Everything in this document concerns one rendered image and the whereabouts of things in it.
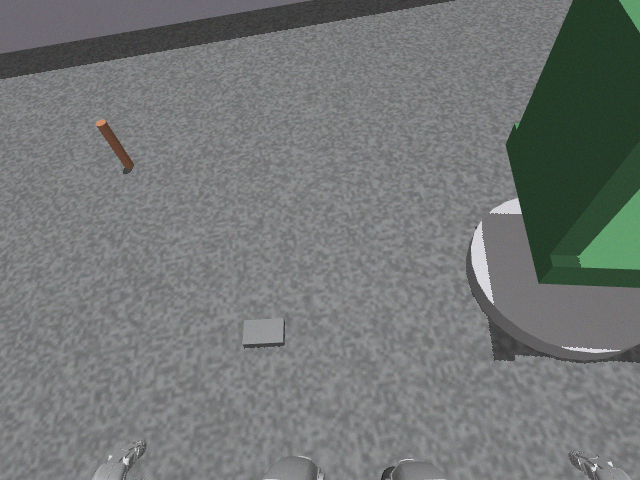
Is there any right robot hand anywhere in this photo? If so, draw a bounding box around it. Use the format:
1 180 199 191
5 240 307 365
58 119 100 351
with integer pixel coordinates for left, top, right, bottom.
569 451 632 480

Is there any left robot hand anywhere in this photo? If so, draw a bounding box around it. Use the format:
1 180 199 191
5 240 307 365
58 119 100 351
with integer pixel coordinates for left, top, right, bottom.
92 440 148 480

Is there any office chair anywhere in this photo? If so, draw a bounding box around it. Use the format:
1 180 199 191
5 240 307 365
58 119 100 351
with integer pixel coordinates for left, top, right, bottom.
466 0 640 361

